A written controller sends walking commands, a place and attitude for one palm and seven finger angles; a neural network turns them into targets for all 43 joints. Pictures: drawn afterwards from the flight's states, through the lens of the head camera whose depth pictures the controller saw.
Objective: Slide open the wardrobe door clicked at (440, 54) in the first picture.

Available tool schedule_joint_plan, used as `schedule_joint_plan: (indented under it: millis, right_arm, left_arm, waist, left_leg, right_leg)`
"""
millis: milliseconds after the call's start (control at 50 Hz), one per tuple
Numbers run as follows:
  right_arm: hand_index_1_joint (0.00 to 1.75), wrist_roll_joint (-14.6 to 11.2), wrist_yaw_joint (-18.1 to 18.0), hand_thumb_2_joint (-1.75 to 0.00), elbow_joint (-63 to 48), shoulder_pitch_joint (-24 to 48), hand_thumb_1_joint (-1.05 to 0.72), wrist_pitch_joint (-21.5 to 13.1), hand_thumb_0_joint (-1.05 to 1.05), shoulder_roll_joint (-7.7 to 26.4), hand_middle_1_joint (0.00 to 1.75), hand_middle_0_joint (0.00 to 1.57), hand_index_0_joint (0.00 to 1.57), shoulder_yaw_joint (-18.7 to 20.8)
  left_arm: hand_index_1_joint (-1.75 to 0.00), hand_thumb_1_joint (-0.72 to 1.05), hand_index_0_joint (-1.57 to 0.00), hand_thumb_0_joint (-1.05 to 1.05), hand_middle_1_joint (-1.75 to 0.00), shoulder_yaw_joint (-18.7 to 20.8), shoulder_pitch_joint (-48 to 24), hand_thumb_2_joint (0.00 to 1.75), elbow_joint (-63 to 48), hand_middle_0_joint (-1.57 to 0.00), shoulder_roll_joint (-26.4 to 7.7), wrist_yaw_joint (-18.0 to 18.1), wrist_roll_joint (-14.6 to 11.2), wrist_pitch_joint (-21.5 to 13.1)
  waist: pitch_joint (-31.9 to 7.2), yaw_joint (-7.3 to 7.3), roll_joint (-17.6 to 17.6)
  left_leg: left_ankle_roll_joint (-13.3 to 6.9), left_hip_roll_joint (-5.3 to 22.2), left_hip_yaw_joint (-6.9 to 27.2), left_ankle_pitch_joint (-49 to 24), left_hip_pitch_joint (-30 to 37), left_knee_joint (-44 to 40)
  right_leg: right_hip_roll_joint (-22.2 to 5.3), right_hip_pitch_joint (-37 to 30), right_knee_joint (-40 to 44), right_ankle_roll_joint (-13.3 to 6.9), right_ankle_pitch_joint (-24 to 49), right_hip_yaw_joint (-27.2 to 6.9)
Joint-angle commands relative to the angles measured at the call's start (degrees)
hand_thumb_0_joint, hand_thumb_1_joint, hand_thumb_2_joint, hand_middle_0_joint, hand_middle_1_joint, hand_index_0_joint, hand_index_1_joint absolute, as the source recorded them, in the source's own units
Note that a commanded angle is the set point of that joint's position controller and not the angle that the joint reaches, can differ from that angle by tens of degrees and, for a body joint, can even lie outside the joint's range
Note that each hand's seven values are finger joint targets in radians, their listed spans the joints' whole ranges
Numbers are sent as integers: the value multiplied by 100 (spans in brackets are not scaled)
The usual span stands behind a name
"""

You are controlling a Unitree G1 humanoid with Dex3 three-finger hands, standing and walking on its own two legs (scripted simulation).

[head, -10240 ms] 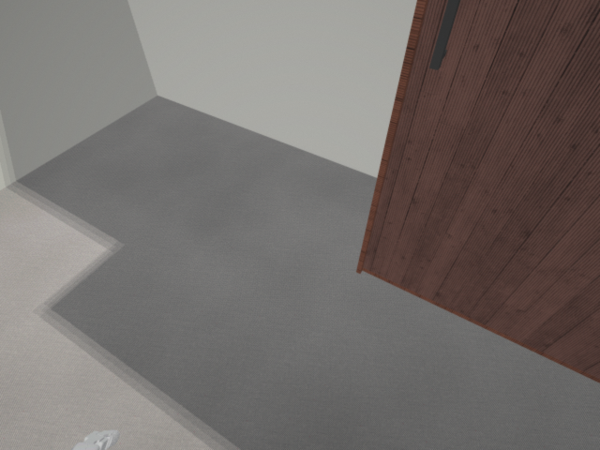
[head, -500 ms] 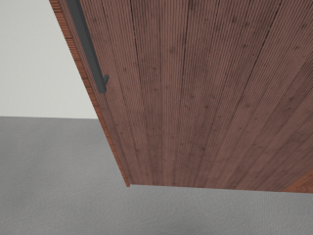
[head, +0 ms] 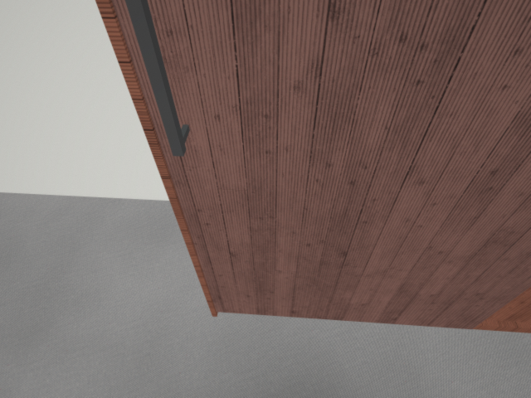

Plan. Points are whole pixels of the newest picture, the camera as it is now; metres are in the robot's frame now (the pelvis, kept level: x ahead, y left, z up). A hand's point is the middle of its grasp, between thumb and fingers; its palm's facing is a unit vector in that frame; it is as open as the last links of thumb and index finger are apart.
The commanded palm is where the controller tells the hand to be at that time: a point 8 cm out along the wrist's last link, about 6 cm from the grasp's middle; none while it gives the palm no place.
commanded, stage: look again from close up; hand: left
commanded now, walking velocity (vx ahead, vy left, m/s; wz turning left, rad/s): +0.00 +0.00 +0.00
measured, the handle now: (162, 68) +0.48 +0.18 +0.26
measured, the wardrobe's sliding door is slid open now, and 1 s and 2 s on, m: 0.00 0.00 0.00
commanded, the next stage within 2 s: raise the hand with hooked fingers in 0.32 s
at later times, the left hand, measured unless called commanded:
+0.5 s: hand out of the picture +0.08 +0.20 -0.13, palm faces +0.20 -0.96 -0.20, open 7.4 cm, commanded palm +0.10 +0.24 -0.05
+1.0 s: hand (97, 360) +0.16 +0.23 +0.03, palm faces +0.09 -0.99 -0.08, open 9.5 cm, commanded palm +0.14 +0.28 +0.05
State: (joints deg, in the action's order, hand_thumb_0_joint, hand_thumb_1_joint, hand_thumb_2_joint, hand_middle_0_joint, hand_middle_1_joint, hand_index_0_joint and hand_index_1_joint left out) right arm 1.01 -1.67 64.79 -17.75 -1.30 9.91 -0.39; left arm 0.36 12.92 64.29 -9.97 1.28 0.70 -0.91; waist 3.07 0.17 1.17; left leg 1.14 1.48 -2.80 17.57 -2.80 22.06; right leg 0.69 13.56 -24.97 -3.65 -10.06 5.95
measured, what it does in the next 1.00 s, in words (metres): stands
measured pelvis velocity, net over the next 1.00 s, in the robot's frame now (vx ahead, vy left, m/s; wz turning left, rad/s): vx -0.02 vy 0.03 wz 0.06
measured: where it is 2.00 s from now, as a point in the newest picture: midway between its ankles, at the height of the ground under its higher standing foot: outside the picture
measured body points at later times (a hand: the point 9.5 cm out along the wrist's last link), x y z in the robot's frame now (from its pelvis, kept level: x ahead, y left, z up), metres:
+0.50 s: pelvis +0.00 +0.01 +0.00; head +0.01 +0.00 +0.45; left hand +0.07 +0.25 -0.11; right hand +0.01 -0.22 -0.16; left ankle -0.06 +0.13 -0.74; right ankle +0.04 -0.08 -0.74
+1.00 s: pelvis -0.02 +0.03 -0.04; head +0.01 +0.05 +0.41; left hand +0.15 +0.28 +0.04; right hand +0.22 -0.17 -0.08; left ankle -0.06 +0.13 -0.74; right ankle +0.04 -0.08 -0.74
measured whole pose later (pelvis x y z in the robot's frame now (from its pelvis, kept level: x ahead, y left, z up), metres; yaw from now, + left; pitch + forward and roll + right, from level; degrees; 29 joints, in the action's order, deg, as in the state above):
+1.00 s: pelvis -0.02 +0.03 -0.04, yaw +3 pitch +5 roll -2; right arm -1.6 -2.3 28.5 -11.1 -15.2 14.1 -1.4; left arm 7.7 27.1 -9.1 -13.2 -13.7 -12.8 -21.6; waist -2.6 3.8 0.2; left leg -1.4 0.2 0.6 30.1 -25.9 51.0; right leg -2.6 32.4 -46.7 -1.4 -19.1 8.8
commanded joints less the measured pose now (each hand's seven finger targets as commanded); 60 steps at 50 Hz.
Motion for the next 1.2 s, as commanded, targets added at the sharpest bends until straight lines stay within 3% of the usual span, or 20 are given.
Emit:
schedule_joint_plan:
  millis: [0,380,400,420,440,460,480,500,520,540,580,600,640,680,740,820,900,960,1040,1180]
  right_arm:
    - [30,1,-36,-90,-99,-500,-90,-57,0,505,30,20,20,73]
    - [30,-9,-65,-90,-77,-528,-90,-81,0,456,30,20,20,85]
    - [30,-72,-4,-90,-450,248,-90,-131,0,541,30,20,20,145]
    - [30,-369,-248,-90,-2661,428,-90,-1058,0,1536,30,20,20,216]
    - [30,-376,-391,-90,-2444,848,-90,-1544,0,995,30,20,20,34]
    - [30,-332,-376,-90,-2685,841,-90,-1771,0,773,30,20,20,48]
    - [30,-403,-396,-90,-2427,739,-90,-1820,0,856,30,20,20,67]
    - [30,-359,-345,-90,-2737,783,-90,-1923,0,1085,30,20,20,192]
    - [30,-268,-293,-90,-2799,659,-90,-2003,0,1120,30,20,20,344]
    - [30,-255,-208,-90,-3000,732,-90,-2058,0,1065,30,20,20,412]
    - [30,-187,11,-90,-3373,919,-90,-2024,0,1050,30,20,20,427]
    - [30,-176,114,-90,-3529,996,-90,-1957,0,1093,30,20,20,472]
    - [30,-194,306,-90,-3984,1145,-90,-1783,0,1302,30,20,20,587]
    - [30,-331,246,-90,-4367,1275,-90,-1616,0,1267,30,20,20,566]
    - [30,-361,54,-90,-4729,1201,-90,-1439,0,1171,30,20,20,470]
    - [30,-265,-43,-90,-4682,644,-90,-1459,0,986,30,20,20,379]
    - [30,-265,-112,-90,-4376,549,-90,-1634,0,1072,30,20,20,215]
    - [30,-348,-194,-90,-4234,658,-90,-1743,0,1113,30,20,20,137]
    - [30,-405,-258,-90,-4201,983,-90,-1825,0,1070,30,20,20,54]
    - [30,-357,-168,-90,-4090,934,-90,-2078,0,1035,30,20,20,-54]
  left_arm:
    - [-30,90,-20,0,-30,115,148,90,-232,-20,-749,41,-27,-104]
    - [-30,90,-20,0,-30,109,172,90,-243,-20,-649,49,-21,-97]
    - [-30,90,-20,0,-30,106,1092,90,37,-20,-595,296,-22,-164]
    - [-32,88,-20,0,-32,886,-3597,89,-8700,-20,-2025,177,-1256,-1447]
    - [-33,85,-20,0,-33,1308,-2454,88,-8525,-20,-2446,506,-984,-1398]
    - [-34,83,-21,0,-34,177,405,87,-7134,-21,-455,460,-1003,-684]
    - [-36,81,-21,0,-36,318,698,86,-6321,-21,-159,445,-1135,-512]
    - [-37,78,-21,0,-37,392,102,85,-6690,-21,-332,305,-1227,-836]
    - [-39,76,-21,0,-39,786,399,84,-6477,-21,-559,126,-1234,-1223]
    - [-40,74,-21,0,-40,966,1425,83,-6066,-21,-473,-149,-1294,-1585]
    - [-43,69,-22,0,-43,736,2266,81,-5844,-22,-42,-830,-1453,-2412]
    - [-45,67,-22,0,-45,680,2471,80,-5761,-22,56,-1208,-1537,-2827]
    - [-48,62,-22,0,-48,1083,2772,78,-5682,-22,-466,-1925,-1547,-3274]
    - [-51,57,-22,0,-51,1238,2542,76,-6385,-22,-694,-2185,-1666,-2948]
    - [-55,50,-23,0,-55,1401,1705,73,-7648,-23,-810,-1975,-1944,-2417]
    - [-62,41,-24,0,-62,1143,824,69,-9134,-24,-795,-1296,-1569,-2650]
    - [-68,32,-24,0,-68,697,280,65,-9177,-24,-813,-1407,-1377,-2771]
    - [-72,25,-25,0,-72,988,280,62,-8649,-25,-1145,-1725,-1443,-2243]
    - [-78,15,-25,0,-78,1660,605,58,-8064,-25,-1385,-1878,-1749,-1236]
    - [-88,-1,-27,0,-88,2073,357,51,-8883,-27,-1453,-1865,-2064,-830]
  waist:
    - [103,-1,-156]
    - [145,6,-94]
    - [-159,347,-91]
    - [-2874,-371,905]
    - [-2320,-81,1413]
    - [-1652,33,1002]
    - [-737,-70,-36]
    - [-52,-256,-639]
    - [-220,-172,-1127]
    - [-222,135,-1065]
    - [-402,249,-1449]
    - [-410,212,-1441]
    - [-506,225,-784]
    - [-936,331,-778]
    - [-1263,261,-412]
    - [-1658,-27,443]
    - [-1421,-264,692]
    - [-1379,-166,520]
    - [-1404,183,-68]
    - [-1492,324,153]
  left_leg:
    - [-247,454,323,-370,-921,-494]
    - [-263,502,390,-593,-964,-511]
    - [-114,556,-71,-712,-1097,736]
    - [-223,-239,292,-1163,-250,-72]
    - [-178,-193,-61,-1105,-204,46]
    - [-147,-186,232,-1075,-937,-213]
    - [-129,-117,327,-829,-1237,-55]
    - [-190,-127,440,-352,-1649,134]
    - [-210,-149,365,-125,-1900,389]
    - [-158,-171,276,-125,-2126,606]
    - [-61,-231,136,69,-2861,1138]
    - [-35,-271,85,168,-3111,1427]
    - [-46,-350,25,165,-3154,1877]
    - [-166,-416,-76,75,-3411,1972]
    - [-199,-412,1,72,-3301,1963]
    - [-217,-234,236,-692,-2612,2015]
    - [-207,-118,477,-677,-2316,1940]
    - [-189,-99,556,-619,-2333,1676]
    - [-139,-97,611,-798,-2392,1258]
    - [62,-49,576,-1854,-1810,854]
  right_leg:
    - [-814,-563,588,-29,27,-1040]
    - [-776,-590,374,-11,463,-945]
    - [-1096,-720,-1,228,3185,-1099]
    - [-615,-1543,-101,142,1734,-1140]
    - [-362,-1344,-284,60,674,-1107]
    - [-277,-1027,-279,43,169,-608]
    - [-259,-379,-59,179,-65,-452]
    - [-296,221,57,301,-694,-426]
    - [-303,429,22,345,-1206,-393]
    - [-327,392,-152,286,-1362,-427]
    - [-309,588,-702,284,-1481,-487]
    - [-309,710,-887,263,-1446,-554]
    - [-412,720,-1081,122,-1170,-794]
    - [-434,699,-1190,173,-1008,-860]
    - [-334,829,-1291,241,-1213,-811]
    - [-189,893,-1665,213,66,-481]
    - [-141,1187,-1660,208,-18,-299]
    - [-154,798,-1436,204,-66,-254]
    - [-168,69,-1186,213,66,-138]
    - [-134,-335,-991,230,832,21]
